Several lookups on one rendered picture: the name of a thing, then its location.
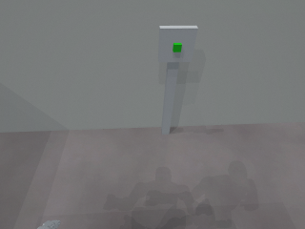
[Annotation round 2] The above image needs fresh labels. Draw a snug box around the button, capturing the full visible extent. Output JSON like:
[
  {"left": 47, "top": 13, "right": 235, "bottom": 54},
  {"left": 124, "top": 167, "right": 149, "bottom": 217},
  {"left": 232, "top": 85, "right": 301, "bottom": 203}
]
[{"left": 173, "top": 43, "right": 182, "bottom": 52}]

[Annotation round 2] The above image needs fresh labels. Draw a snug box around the panel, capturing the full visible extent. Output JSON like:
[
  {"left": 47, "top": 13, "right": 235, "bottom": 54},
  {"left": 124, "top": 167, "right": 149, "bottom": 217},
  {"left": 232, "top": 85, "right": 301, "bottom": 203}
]
[{"left": 158, "top": 26, "right": 198, "bottom": 135}]

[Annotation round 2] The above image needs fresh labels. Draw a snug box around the left robot hand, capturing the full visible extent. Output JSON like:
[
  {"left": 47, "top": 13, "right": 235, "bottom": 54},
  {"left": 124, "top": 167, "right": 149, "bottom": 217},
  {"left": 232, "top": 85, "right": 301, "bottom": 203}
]
[{"left": 37, "top": 219, "right": 61, "bottom": 229}]

